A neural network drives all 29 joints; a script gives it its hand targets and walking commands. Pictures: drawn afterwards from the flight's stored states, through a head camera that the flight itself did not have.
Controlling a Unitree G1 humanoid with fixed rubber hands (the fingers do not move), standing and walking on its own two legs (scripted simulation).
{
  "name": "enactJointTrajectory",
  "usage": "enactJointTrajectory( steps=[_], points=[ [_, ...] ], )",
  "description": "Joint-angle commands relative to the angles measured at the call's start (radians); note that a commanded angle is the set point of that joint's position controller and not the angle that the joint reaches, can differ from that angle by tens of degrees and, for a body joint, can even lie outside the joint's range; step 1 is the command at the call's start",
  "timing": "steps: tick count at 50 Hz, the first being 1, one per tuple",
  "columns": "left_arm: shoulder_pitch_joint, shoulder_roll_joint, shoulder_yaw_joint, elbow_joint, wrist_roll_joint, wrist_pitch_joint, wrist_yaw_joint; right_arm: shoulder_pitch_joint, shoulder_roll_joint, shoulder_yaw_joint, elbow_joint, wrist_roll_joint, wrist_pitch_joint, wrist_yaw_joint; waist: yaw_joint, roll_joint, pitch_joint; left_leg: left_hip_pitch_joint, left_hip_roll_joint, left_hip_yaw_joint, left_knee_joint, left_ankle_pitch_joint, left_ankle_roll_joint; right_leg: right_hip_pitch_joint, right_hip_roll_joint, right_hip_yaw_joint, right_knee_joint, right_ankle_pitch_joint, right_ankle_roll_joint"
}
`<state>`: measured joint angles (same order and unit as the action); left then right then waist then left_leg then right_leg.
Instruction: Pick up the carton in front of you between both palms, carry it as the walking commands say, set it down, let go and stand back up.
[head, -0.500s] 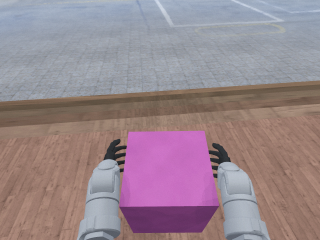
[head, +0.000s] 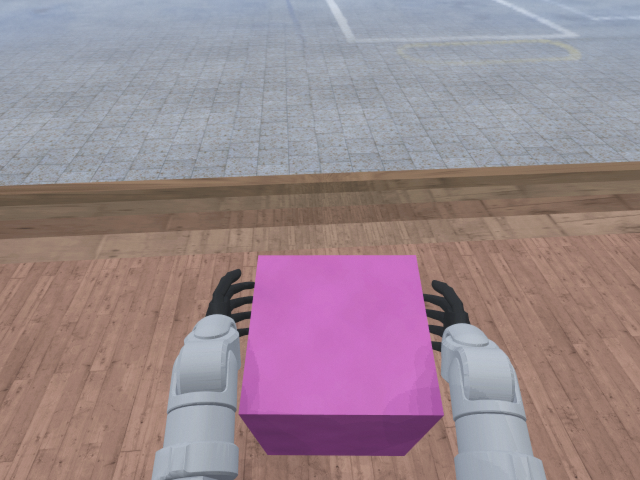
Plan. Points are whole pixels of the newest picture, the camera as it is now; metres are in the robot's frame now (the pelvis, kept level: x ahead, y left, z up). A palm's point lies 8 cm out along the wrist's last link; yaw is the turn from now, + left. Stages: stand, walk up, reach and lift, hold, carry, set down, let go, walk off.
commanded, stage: carry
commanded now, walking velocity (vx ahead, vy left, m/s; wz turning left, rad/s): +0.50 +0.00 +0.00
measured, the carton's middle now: (336, 362) +0.30 -0.01 -0.02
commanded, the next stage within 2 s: none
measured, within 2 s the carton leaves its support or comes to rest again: neither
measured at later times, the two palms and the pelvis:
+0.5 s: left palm (210, 242) +0.43 +0.18 +0.09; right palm (410, 232) +0.45 -0.12 +0.09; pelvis +0.20 +0.01 +0.00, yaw +2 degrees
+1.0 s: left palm (228, 132) +0.75 +0.20 +0.10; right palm (373, 132) +0.74 -0.10 +0.11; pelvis +0.51 +0.05 +0.00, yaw -1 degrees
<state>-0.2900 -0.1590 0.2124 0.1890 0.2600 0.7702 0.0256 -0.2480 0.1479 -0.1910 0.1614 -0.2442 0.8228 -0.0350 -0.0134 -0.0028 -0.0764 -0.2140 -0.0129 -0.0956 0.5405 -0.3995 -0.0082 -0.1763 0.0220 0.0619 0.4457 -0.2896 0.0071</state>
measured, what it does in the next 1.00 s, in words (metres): walks ahead: right foot, then left foot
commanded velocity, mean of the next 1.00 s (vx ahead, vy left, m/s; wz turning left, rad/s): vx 0.50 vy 0.00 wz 0.00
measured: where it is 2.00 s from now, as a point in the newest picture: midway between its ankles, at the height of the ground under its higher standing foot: (305, 275)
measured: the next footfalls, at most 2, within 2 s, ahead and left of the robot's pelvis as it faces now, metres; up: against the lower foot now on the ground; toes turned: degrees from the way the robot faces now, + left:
right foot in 0.32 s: +0.18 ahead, -0.09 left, +0.00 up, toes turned -10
left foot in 0.62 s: +0.42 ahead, +0.15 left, +0.00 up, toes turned +12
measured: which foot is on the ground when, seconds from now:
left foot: down 0.00-0.34, up 0.36-0.60, down 0.62-1.00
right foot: down 0.00-0.08, up 0.10-0.30, down 0.32-0.66, up 0.68-1.00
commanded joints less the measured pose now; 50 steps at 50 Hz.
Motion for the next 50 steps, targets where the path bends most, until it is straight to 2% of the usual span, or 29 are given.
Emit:
enactJointTrajectory(
  steps=[1, 2, 3, 4, 6, 7, 8, 11, 13, 14, 15, 16, 17, 18, 20, 24, 27, 29, 30, 31, 32, 33, 34, 35, 36, 38, 44, 49, 50],
  points=[
    [-0.425, -0.952, -0.685, -0.204, -0.352, 0.095, -0.198, -0.63, 0.962, 0.717, -0.256, 0.408, 0.023, 0.218, 0.017, -0.044, -0.247, -0.005, -0.002, 0.112, -0.102, 0.016, 0.021, -0.035, -0.167, 0.107, -0.084, -0.308, -0.083],
    [-0.405, -0.938, -0.703, -0.232, -0.361, 0.124, -0.185, -0.605, 0.947, 0.736, -0.28, 0.415, 0.049, 0.205, 0.009, 0.041, -0.261, 0.097, 0.075, -0.004, -0.195, -0.091, 0.052, -0.142, -0.115, 0.022, 0.036, -0.296, -0.052],
    [-0.411, -0.933, -0.724, -0.275, -0.371, 0.152, -0.174, -0.569, 0.924, 0.738, -0.304, 0.415, 0.075, 0.19, -0.009, 0.249, -0.243, 0.185, 0.253, -0.287, -0.328, -0.27, 0.12, -0.317, -0.035, -0.101, 0.267, -0.251, -0.01],
    [-0.432, -0.942, -0.765, -0.322, -0.397, 0.184, -0.167, -0.553, 0.92, 0.731, -0.349, 0.411, 0.1, 0.173, -0.017, 0.323, -0.159, 0.261, 0.351, -0.439, -0.389, -0.219, 0.187, -0.512, -0.025, -0.145, 0.319, -0.216, 0.003],
    [-0.422, -0.934, -0.784, -0.384, -0.448, 0.229, -0.155, -0.519, 0.902, 0.74, -0.451, 0.406, 0.15, 0.133, -0.013, 0.159, -0.116, 0.265, 0.338, -0.35, -0.33, 0.117, 0.214, -0.525, -0.056, -0.132, 0.275, -0.224, -0.01],
    [-0.38, -0.916, -0.786, -0.402, -0.462, 0.253, -0.143, -0.474, 0.882, 0.736, -0.475, 0.402, 0.177, 0.114, -0.012, 0.117, -0.136, 0.278, 0.314, -0.288, -0.316, 0.238, 0.199, -0.494, -0.047, -0.156, 0.228, -0.207, -0.008],
    [-0.328, -0.9, -0.792, -0.433, -0.469, 0.275, -0.128, -0.425, 0.873, 0.742, -0.507, 0.406, 0.201, 0.097, -0.011, 0.128, -0.174, 0.287, 0.293, -0.221, -0.293, 0.314, 0.182, -0.446, -0.034, -0.182, 0.174, -0.163, -0.002],
    [-0.216, -0.854, -0.792, -0.514, -0.477, 0.332, -0.077, -0.326, 0.829, 0.74, -0.594, 0.423, 0.264, 0.059, -0.003, 0.177, -0.248, 0.239, 0.219, -0.04, -0.204, 0.343, 0.129, -0.225, 0.013, -0.276, -0.01, 0.03, 0.005],
    [-0.165, -0.833, -0.771, -0.567, -0.472, 0.365, -0.046, -0.276, 0.805, 0.745, -0.648, 0.442, 0.302, 0.04, 0.008, 0.111, -0.29, 0.004, 0.164, 0.081, -0.096, 0.284, 0.087, 0.122, -0.014, -0.268, -0.076, 0.095, -0.012],
    [-0.132, -0.821, -0.752, -0.58, -0.463, 0.38, -0.032, -0.277, 0.788, 0.748, -0.677, 0.451, 0.322, 0.032, 0.028, 0.031, -0.313, -0.179, 0.133, 0.125, 0.017, 0.251, 0.049, 0.31, -0.107, -0.138, -0.073, 0.04, -0.059],
    [-0.11, -0.789, -0.726, -0.6, -0.45, 0.392, -0.017, -0.292, 0.784, 0.755, -0.713, 0.464, 0.343, 0.025, 0.047, -0.181, -0.302, -0.406, 0.06, 0.207, 0.243, 0.111, 0.006, 0.43, -0.316, 0.174, -0.145, -0.095, -0.148],
    [-0.085, -0.771, -0.704, -0.606, -0.443, 0.406, -0.003, -0.296, 0.768, 0.746, -0.724, 0.478, 0.361, 0.018, 0.054, -0.266, -0.252, -0.615, 0.032, 0.204, 0.376, -0.13, 0.015, 0.501, -0.469, 0.374, -0.205, -0.04, -0.246],
    [-0.084, -0.77, -0.698, -0.638, -0.445, 0.416, 0.011, -0.308, 0.773, 0.752, -0.75, 0.497, 0.371, 0.013, 0.053, -0.201, -0.215, -0.673, 0.081, 0.142, 0.475, -0.168, 0.027, 0.47, -0.509, 0.392, -0.214, 0.057, -0.282],
    [-0.078, -0.786, -0.702, -0.666, -0.444, 0.422, 0.022, -0.303, 0.781, 0.752, -0.766, 0.514, 0.378, 0.009, 0.05, -0.116, -0.214, -0.655, 0.105, 0.137, 0.494, -0.151, 0.028, 0.408, -0.499, 0.365, -0.214, 0.093, -0.276],
    [-0.156, -0.796, -0.713, -0.727, -0.459, 0.434, 0.039, -0.304, 0.77, 0.728, -0.754, 0.521, 0.378, -0.007, 0.041, -0.036, -0.162, -0.575, 0.134, 0.141, 0.371, -0.084, 0.016, 0.272, -0.436, 0.226, -0.271, 0.04, -0.222],
    [-0.158, -0.747, -0.752, -0.77, -0.51, 0.441, 0.048, -0.189, 0.739, 0.662, -0.718, 0.451, 0.369, -0.059, 0.031, -0.116, -0.162, -0.308, 0.074, 0.256, 0.079, 0.151, 0.011, 0.113, -0.294, -0.077, -0.285, 0.04, -0.124],
    [-0.106, -0.701, -0.751, -0.754, -0.51, 0.443, 0.054, -0.141, 0.705, 0.647, -0.715, 0.423, 0.369, -0.078, 0.028, -0.12, -0.134, -0.14, 0.036, 0.335, -0.046, 0.264, 0.01, 0.039, -0.271, -0.152, -0.202, 0.061, -0.099],
    [-0.09, -0.672, -0.751, -0.757, -0.505, 0.447, 0.056, -0.11, 0.679, 0.647, -0.704, 0.417, 0.37, -0.084, 0.015, -0.066, -0.18, 0.081, 0.014, 0.367, -0.075, 0.23, 0.029, -0.037, -0.221, -0.235, -0.008, 0.193, -0.057],
    [-0.093, -0.65, -0.748, -0.762, -0.504, 0.45, 0.057, -0.101, 0.667, 0.647, -0.701, 0.413, 0.371, -0.087, -0.001, -0.005, -0.222, 0.234, 0.089, 0.275, -0.079, 0.158, 0.069, -0.145, -0.19, -0.291, 0.166, 0.235, -0.019],
    [-0.102, -0.64, -0.749, -0.781, -0.504, 0.454, 0.057, -0.092, 0.647, 0.645, -0.705, 0.408, 0.371, -0.089, -0.02, 0.214, -0.266, 0.338, 0.308, -0.119, -0.215, -0.031, 0.16, -0.333, -0.095, -0.303, 0.467, 0.048, 0.033],
    [-0.09, -0.636, -0.751, -0.775, -0.506, 0.459, 0.053, -0.094, 0.652, 0.643, -0.704, 0.413, 0.372, -0.086, -0.023, 0.308, -0.266, 0.418, 0.449, -0.427, -0.34, 0.004, 0.245, -0.534, -0.033, -0.218, 0.669, -0.213, 0.039],
    [-0.111, -0.658, -0.766, -0.778, -0.511, 0.457, 0.044, -0.119, 0.684, 0.656, -0.731, 0.429, 0.368, -0.079, -0.03, 0.229, -0.243, 0.412, 0.482, -0.436, -0.325, 0.145, 0.286, -0.605, -0.092, -0.117, 0.776, -0.232, 0.009],
    [-0.107, -0.687, -0.766, -0.774, -0.514, 0.447, 0.033, -0.138, 0.723, 0.689, -0.753, 0.447, 0.365, -0.067, -0.024, 0.105, -0.243, 0.364, 0.456, -0.348, -0.32, 0.243, 0.255, -0.605, -0.116, -0.104, 0.823, -0.187, -0.019],
    [-0.087, -0.731, -0.766, -0.762, -0.515, 0.437, 0.021, -0.173, 0.768, 0.727, -0.79, 0.468, 0.356, -0.052, -0.015, 0.039, -0.252, 0.33, 0.431, -0.249, -0.306, 0.273, 0.219, -0.593, -0.15, -0.087, 0.784, -0.137, -0.028],
    [-0.053, -0.767, -0.763, -0.742, -0.503, 0.427, 0.009, -0.197, 0.806, 0.763, -0.808, 0.483, 0.348, -0.036, -0.006, 0.026, -0.265, 0.293, 0.401, -0.177, -0.317, 0.276, 0.189, -0.547, -0.175, -0.075, 0.713, -0.077, -0.027],
    [-0.012, -0.82, -0.762, -0.729, -0.471, 0.404, -0.008, -0.205, 0.849, 0.806, -0.819, 0.508, 0.331, -0.004, -0.006, 0.048, -0.251, 0.225, 0.362, -0.062, -0.361, 0.263, 0.15, -0.484, -0.158, -0.113, 0.569, 0.0, -0.023],
    [-0.019, -0.762, -0.783, -0.775, -0.429, 0.379, -0.001, -0.185, 0.751, 0.824, -0.826, 0.53, 0.326, 0.039, -0.008, 0.146, -0.131, 0.246, 0.265, 0.162, -0.371, 0.437, 0.133, -0.455, -0.095, -0.227, 0.215, 0.177, -0.014],
    [-0.004, -0.688, -0.79, -0.801, -0.451, 0.422, 0.01, -0.086, 0.681, 0.766, -0.789, 0.486, 0.359, 0.015, -0.012, 0.185, -0.071, 0.249, 0.255, 0.237, -0.333, 0.558, 0.109, -0.343, -0.071, -0.31, 0.073, 0.242, -0.031],
    [0.005, -0.675, -0.787, -0.808, -0.46, 0.43, 0.011, -0.074, 0.672, 0.759, -0.793, 0.474, 0.368, 0.005, -0.007, 0.183, -0.077, 0.24, 0.254, 0.257, -0.276, 0.652, 0.098, -0.272, -0.056, -0.328, 0.055, 0.229, -0.038]
  ],
)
